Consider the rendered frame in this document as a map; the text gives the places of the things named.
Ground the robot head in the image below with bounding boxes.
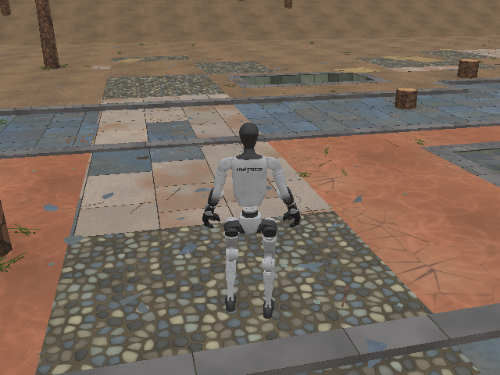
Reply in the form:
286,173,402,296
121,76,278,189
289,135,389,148
236,123,262,160

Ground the right robot hand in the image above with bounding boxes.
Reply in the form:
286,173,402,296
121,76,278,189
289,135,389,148
283,211,301,227

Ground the left robot hand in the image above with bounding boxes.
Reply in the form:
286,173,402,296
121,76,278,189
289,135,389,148
202,213,220,228

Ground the robot left forearm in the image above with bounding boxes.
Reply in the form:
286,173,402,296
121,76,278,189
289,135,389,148
204,187,219,216

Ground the robot right forearm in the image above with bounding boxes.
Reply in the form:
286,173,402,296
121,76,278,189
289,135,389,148
282,187,298,214

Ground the robot left upper arm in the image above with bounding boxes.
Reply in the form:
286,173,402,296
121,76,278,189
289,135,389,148
212,157,233,200

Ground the robot right upper arm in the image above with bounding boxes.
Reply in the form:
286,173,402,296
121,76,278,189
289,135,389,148
266,156,290,199

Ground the humanoid robot torso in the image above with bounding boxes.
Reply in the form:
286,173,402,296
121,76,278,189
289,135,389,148
231,154,268,234

